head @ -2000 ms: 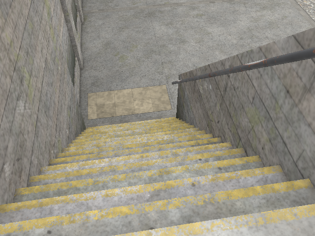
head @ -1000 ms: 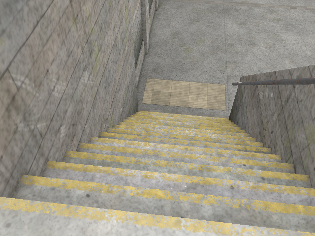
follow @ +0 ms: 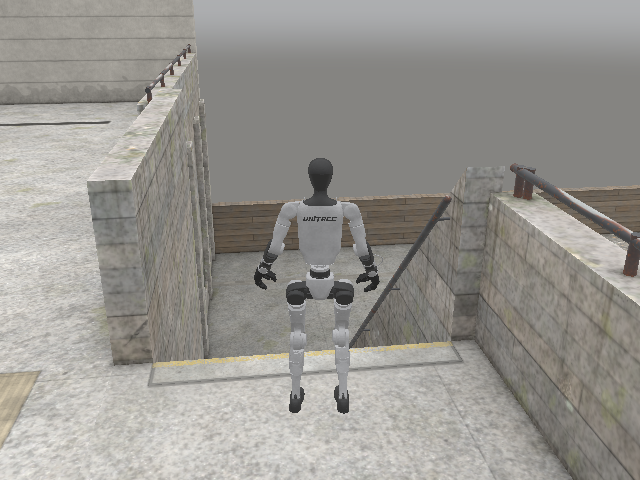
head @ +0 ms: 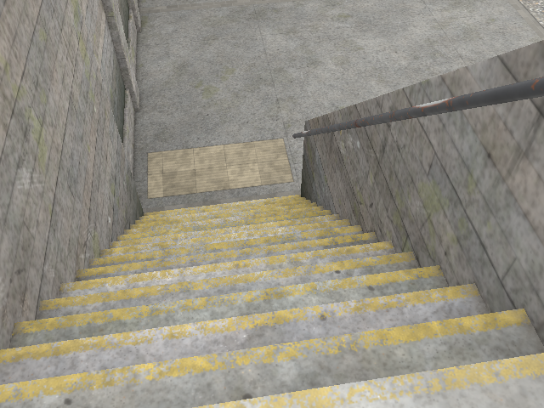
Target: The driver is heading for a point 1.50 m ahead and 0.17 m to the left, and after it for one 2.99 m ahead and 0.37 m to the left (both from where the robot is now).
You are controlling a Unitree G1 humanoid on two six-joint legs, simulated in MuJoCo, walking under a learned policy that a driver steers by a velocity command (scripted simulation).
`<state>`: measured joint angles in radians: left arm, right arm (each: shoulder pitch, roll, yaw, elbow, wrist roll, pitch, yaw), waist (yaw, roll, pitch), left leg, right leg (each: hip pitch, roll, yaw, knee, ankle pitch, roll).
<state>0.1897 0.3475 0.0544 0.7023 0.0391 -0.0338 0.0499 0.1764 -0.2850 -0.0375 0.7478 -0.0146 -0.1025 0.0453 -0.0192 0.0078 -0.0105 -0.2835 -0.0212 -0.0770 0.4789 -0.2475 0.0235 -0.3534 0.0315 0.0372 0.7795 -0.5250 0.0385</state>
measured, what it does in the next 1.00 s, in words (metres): walks ahead, turning left: right foot, then left foot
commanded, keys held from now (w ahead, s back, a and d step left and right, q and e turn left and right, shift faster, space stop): q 0.02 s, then w+q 0.52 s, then w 0.10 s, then w+e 0.36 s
